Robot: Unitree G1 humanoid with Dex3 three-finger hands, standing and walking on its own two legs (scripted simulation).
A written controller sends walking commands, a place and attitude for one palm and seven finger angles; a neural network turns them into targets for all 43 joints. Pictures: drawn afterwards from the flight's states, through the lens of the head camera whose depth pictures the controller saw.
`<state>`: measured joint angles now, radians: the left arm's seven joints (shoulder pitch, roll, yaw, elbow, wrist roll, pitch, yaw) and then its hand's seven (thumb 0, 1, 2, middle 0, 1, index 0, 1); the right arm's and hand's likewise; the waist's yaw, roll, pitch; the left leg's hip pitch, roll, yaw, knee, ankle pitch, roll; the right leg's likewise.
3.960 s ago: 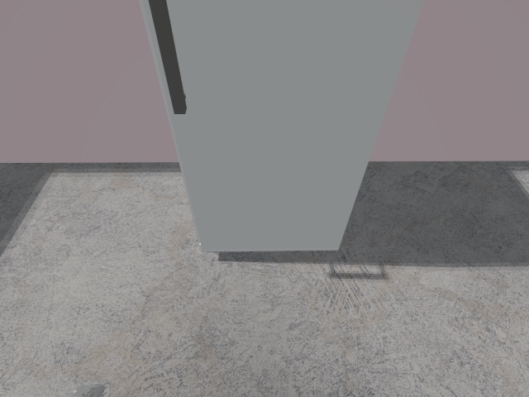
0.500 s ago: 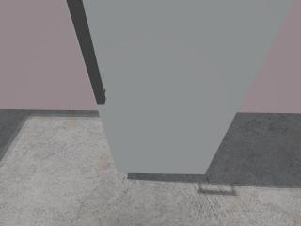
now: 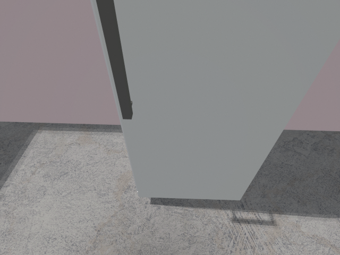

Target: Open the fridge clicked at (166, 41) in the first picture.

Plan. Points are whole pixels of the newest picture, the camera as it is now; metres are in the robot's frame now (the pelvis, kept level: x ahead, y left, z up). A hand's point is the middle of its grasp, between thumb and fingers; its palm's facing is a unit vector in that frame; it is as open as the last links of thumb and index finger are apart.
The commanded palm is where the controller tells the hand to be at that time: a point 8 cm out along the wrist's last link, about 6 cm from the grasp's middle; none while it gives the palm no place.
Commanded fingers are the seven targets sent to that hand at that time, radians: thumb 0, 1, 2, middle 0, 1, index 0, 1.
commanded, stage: come to a stop and stand still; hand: left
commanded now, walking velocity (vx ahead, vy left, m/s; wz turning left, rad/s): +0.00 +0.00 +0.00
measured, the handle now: (119, 57) +0.52 +0.16 +0.22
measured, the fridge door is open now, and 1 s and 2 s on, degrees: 0 0 0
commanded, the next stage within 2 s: look again from close up in 0.18 s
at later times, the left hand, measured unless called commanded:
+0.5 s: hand out of the picture +0.02 +0.20 -0.17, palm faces -0.01 -0.97 -0.23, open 7.4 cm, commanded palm none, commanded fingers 0.00 0.90 0.90 -0.20 -0.30 -0.20 -0.30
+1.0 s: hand out of the picture +0.02 +0.19 -0.16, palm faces -0.01 -0.97 -0.25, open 7.4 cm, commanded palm none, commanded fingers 0.00 0.90 0.90 -0.20 -0.30 -0.20 -0.30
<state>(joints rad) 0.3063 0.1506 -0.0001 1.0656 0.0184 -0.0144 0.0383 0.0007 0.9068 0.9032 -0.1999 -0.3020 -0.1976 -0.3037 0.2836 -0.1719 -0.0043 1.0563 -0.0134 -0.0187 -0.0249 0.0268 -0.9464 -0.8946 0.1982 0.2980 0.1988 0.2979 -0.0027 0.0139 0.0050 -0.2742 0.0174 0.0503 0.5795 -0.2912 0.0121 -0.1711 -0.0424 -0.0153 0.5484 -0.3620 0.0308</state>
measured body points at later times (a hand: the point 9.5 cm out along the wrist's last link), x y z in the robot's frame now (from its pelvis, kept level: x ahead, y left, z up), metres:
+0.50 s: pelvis +0.00 +0.00 +0.01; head +0.01 +0.01 +0.46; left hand +0.02 +0.25 -0.15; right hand +0.05 -0.24 -0.14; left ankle +0.01 +0.11 -0.73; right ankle -0.04 -0.14 -0.73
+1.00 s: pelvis -0.01 -0.01 +0.01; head +0.00 -0.01 +0.46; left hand +0.02 +0.24 -0.14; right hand +0.04 -0.26 -0.14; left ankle +0.01 +0.11 -0.73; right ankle -0.04 -0.14 -0.73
